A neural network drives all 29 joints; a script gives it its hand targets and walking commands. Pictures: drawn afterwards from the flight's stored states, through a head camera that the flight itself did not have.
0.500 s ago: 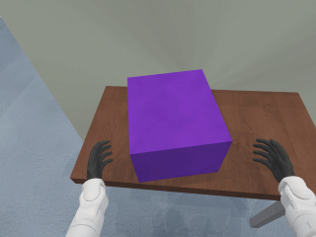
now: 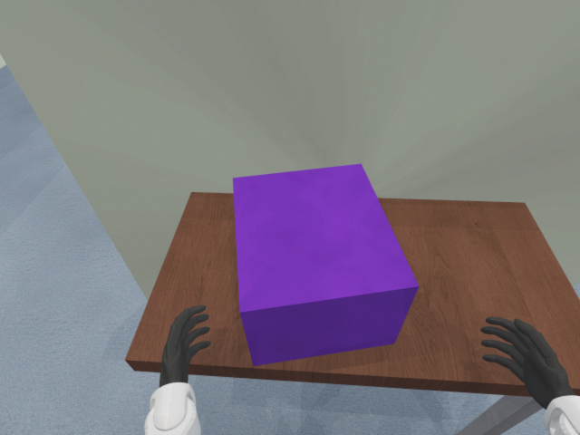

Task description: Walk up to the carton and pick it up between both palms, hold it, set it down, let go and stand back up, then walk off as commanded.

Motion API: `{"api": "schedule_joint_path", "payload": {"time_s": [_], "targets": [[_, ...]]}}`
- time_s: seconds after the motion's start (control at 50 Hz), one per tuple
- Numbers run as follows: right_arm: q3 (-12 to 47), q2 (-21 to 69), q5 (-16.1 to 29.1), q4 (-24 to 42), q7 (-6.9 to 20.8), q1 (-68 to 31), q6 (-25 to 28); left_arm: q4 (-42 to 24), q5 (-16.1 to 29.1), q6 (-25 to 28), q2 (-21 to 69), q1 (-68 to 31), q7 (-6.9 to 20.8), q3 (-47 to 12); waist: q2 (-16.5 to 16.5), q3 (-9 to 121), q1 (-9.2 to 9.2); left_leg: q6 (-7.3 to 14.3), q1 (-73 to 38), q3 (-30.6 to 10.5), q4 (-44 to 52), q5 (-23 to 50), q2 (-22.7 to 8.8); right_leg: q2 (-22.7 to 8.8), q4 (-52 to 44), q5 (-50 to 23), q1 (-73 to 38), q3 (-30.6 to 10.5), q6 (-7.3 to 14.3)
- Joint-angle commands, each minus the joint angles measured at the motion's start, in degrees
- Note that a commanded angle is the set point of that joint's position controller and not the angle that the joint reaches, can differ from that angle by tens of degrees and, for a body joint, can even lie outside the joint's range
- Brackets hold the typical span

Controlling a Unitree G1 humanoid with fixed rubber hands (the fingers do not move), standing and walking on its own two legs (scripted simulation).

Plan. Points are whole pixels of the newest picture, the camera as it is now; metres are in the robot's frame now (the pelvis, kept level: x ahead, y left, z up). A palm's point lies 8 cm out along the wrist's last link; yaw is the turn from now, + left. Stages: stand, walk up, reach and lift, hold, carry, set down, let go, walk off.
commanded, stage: set down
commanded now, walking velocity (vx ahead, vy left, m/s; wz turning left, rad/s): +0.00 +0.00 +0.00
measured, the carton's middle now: (310, 258) +0.43 +0.04 -0.04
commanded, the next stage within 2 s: let go in 1.72 s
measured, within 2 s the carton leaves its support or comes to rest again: neither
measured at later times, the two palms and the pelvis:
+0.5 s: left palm (182, 400) +0.17 +0.19 -0.02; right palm (539, 429) +0.18 -0.26 -0.03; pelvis +0.00 -0.01 +0.00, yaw +0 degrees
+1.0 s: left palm (171, 402) +0.17 +0.21 -0.04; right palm (520, 432) +0.18 -0.24 -0.04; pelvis +0.02 +0.02 +0.01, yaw -1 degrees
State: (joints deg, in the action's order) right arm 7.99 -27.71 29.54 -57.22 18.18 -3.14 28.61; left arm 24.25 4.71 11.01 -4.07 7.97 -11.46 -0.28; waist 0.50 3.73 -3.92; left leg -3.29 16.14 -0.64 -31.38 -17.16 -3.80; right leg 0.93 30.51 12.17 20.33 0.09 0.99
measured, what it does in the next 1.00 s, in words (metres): stands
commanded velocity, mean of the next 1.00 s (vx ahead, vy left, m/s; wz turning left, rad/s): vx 0.00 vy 0.00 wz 0.00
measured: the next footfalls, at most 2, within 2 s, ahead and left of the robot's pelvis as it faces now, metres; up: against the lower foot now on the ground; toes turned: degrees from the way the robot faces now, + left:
none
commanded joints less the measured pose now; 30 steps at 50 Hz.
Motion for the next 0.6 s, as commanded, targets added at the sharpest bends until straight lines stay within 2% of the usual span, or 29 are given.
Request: {"api": "schedule_joint_path", "payload": {"time_s": [0.0,0.02,0.04,0.06,0.08,0.12,0.14,0.16,0.18,0.2,0.22,0.24,0.28,0.3,0.32,0.34,0.36,0.38,0.4,0.42,0.44,0.46,0.48,0.5,0.52,0.54,0.56,0.58], "targets": [[-3.1,-14.5,1.1,8.6,-0.2,-2.9,2.7,-13.7,-1.1,3.5,-2.4,-1.3,-0.1,2.4,4.1,9.6,-1.14,0.8,4.2,4.4,6.8,15.8,5.3,3.7,-4.9,-11.9,-17.9,-0.8,2.9],[-1.9,-13.8,0.9,10.3,-0.3,-6.0,3.2,-12.6,-0.9,4.5,-2.9,-5.2,0.1,2.8,4.1,11.8,-0.75,1.5,6.2,4.4,5.6,14.0,5.6,3.4,-4.8,-10.2,-17.0,-2.2,2.1],[-3.0,-15.1,0.3,8.8,-0.4,-1.8,3.6,-10.7,-1.1,4.7,-1.1,-0.7,0.2,1.3,4.6,7.8,0.69,1.2,5.5,4.1,7.1,11.9,5.6,3.5,-5.7,-8.2,-17.3,-1.6,2.2],[-3.8,-15.1,0.1,9.2,-0.5,-3.6,3.4,-13.1,0.2,4.9,-0.9,-2.7,-0.3,0.8,4.4,7.9,0.27,1.2,5.8,4.6,7.1,12.9,5.4,3.3,-4.9,-9.5,-16.7,-1.3,2.2],[-1.7,-12.8,1.5,9.6,-0.7,3.2,3.5,-13.9,-1.4,4.6,0.1,3.5,0.2,1.2,4.0,5.9,-0.05,1.4,3.8,3.8,7.0,15.1,5.4,3.0,-5.9,-12.3,-18.0,-2.2,2.6],[-1.5,-12.2,-0.4,13.6,-1.2,4.4,3.4,-13.3,-1.7,4.9,0.7,4.9,1.1,2.0,7.8,5.6,0.33,2.0,2.6,3.9,7.1,12.1,5.8,2.7,-7.3,-6.8,-17.6,-2.7,2.0],[-2.6,-11.0,-1.9,12.8,-2.1,8.3,3.4,-11.8,-2.8,3.9,-0.2,8.8,1.8,2.4,7.1,2.1,1.03,2.1,3.4,4.2,8.1,11.3,6.2,2.5,-8.0,-6.9,-18.4,-3.0,2.1],[-2.5,-11.2,-2.9,13.6,-2.9,5.7,2.5,-10.3,-2.9,2.4,-1.9,7.4,2.3,3.5,8.3,1.5,1.33,2.4,5.2,4.8,8.2,10.5,6.7,1.2,-8.3,-8.3,-18.1,-4.1,1.2],[-4.0,-13.6,-1.6,17.9,-2.0,3.8,3.6,-18.7,-1.2,4.1,-1.7,4.5,1.0,1.2,6.0,4.1,0.78,1.8,4.5,4.1,8.2,12.3,5.9,2.4,-6.8,-8.4,-17.2,-2.2,1.9],[-4.4,-10.9,-2.7,17.1,-2.0,4.7,3.2,-15.7,-1.8,3.7,-1.2,5.4,1.8,1.3,8.2,1.0,1.75,2.6,5.3,4.1,8.4,8.7,6.2,2.2,-8.2,-3.5,-16.1,-2.7,1.6],[-3.3,-11.2,-2.8,19.5,-1.8,4.6,3.0,-15.8,-1.5,3.7,-1.4,5.7,1.4,2.8,8.5,0.9,0.49,2.8,4.7,4.3,7.4,8.8,5.8,1.4,-8.1,-1.3,-14.8,-4.3,1.1],[-5.2,-10.6,-3.6,19.0,-1.6,3.1,2.6,-17.1,-1.8,4.0,0.2,4.4,0.7,0.3,5.2,-0.5,1.30,2.5,4.1,3.6,8.9,7.1,5.4,1.8,-8.9,2.4,-12.2,-2.7,2.0],[-5.9,-7.9,-5.7,21.5,-2.6,4.9,-0.3,-16.9,-2.6,1.3,-1.3,2.6,0.7,1.4,5.4,-3.4,1.24,3.0,3.0,4.5,9.8,3.0,5.6,1.3,-10.5,7.4,-11.2,-3.1,2.2],[-6.6,-7.4,-5.4,20.2,-1.8,3.8,-0.1,-17.2,-1.9,2.6,0.2,2.5,-0.1,-0.2,5.3,-1.7,0.99,2.5,3.0,3.4,9.0,1.7,5.0,1.3,-9.9,10.9,-10.0,-2.5,2.5],[-7.1,-8.0,-6.3,22.7,-2.1,2.8,-0.8,-18.5,-1.2,2.0,-1.0,1.3,-0.4,1.3,6.8,-1.3,-0.49,2.7,4.1,4.1,8.8,2.1,5.1,0.8,-10.0,12.7,-9.7,-3.7,2.1],[-5.2,-5.3,-7.0,20.3,-3.4,6.2,-2.4,-14.8,-1.4,0.5,-2.5,2.8,0.9,1.5,5.8,-3.5,0.99,3.0,4.4,4.5,8.2,1.3,5.9,-1.1,-10.5,12.1,-11.3,-6.2,1.7],[-7.0,-7.8,-6.9,19.8,-2.4,6.3,-2.6,-17.7,-1.4,0.3,-0.5,3.6,0.2,0.1,4.5,-2.4,1.08,2.5,2.1,3.5,8.7,2.5,4.9,0.4,-9.8,11.6,-10.3,-4.1,2.2],[-7.7,-6.2,-9.2,21.7,-4.0,4.3,-4.4,-14.8,-1.7,-2.4,-2.5,2.0,0.9,0.6,5.8,-4.8,1.71,3.3,4.0,4.5,9.2,1.7,5.5,-0.6,-11.3,10.4,-10.8,-4.9,1.8],[-6.7,-5.7,-8.7,22.6,-3.6,4.4,-4.7,-16.9,-1.5,-1.9,-2.2,0.7,0.8,0.6,4.6,-0.8,1.84,3.0,2.9,4.3,8.6,1.3,5.9,-1.2,-11.0,13.3,-11.9,-6.0,1.6],[-9.0,-7.2,-9.7,23.4,-3.7,3.6,-5.7,-18.8,-1.9,-2.8,-2.1,0.4,0.1,0.3,4.6,-2.8,1.41,2.5,3.9,4.3,9.5,0.1,5.5,-0.3,-10.2,13.7,-11.0,-4.1,2.3],[-7.9,-6.1,-9.7,25.3,-3.7,4.3,-5.4,-17.5,-2.5,-2.3,-2.4,2.9,-0.1,1.5,4.8,-0.9,0.41,2.7,4.3,4.0,8.0,1.8,5.9,-1.1,-10.3,14.1,-11.6,-5.6,1.8],[-8.3,-4.8,-10.4,23.5,-4.6,4.9,-6.4,-14.2,-2.9,-3.6,-3.8,2.4,0.6,2.7,5.3,-3.1,0.16,2.9,4.6,4.5,8.3,0.4,5.9,-1.1,-10.3,13.7,-11.9,-5.5,1.9],[-9.6,-5.5,-10.5,23.7,-4.2,3.1,-6.6,-16.6,-2.7,-3.6,-3.4,1.3,0.3,2.3,4.3,-1.8,-0.53,2.7,3.9,4.3,7.9,1.4,5.5,-0.9,-9.9,14.6,-11.0,-4.9,1.6],[-9.7,-4.5,-11.7,21.7,-4.9,5.7,-8.4,-13.5,-3.3,-6.1,-3.1,3.3,1.1,0.8,4.0,-3.8,2.87,2.9,2.1,4.1,9.4,0.1,5.8,-1.5,-11.4,12.7,-11.4,-5.4,1.7],[-10.0,-4.4,-12.3,21.2,-5.5,6.1,-9.2,-12.3,-3.3,-7.6,-3.1,3.1,1.9,1.7,4.8,-4.9,2.82,3.1,2.3,4.8,9.4,0.5,5.7,-1.2,-11.0,11.7,-10.9,-5.3,1.7],[-8.0,-3.9,-12.0,21.6,-5.4,5.9,-9.5,-13.4,-4.2,-7.3,-3.6,1.9,1.5,3.3,4.1,-4.4,0.91,3.0,2.6,4.8,9.3,1.5,6.0,-1.2,-11.1,11.4,-11.9,-5.1,1.5],[-8.9,-4.6,-12.0,20.5,-5.1,5.9,-9.8,-14.4,-4.7,-7.2,-2.7,1.6,1.6,3.3,4.2,-3.2,1.06,2.9,1.7,4.5,9.9,1.3,5.7,-1.0,-11.2,12.3,-11.6,-4.6,1.4],[-10.8,-6.5,-12.5,24.0,-4.7,3.3,-9.0,-16.5,-3.6,-6.8,-2.7,1.5,1.1,2.5,4.5,-2.8,0.68,2.7,1.8,3.9,9.9,2.0,5.1,-0.1,-11.0,11.6,-11.1,-3.3,1.6]]}}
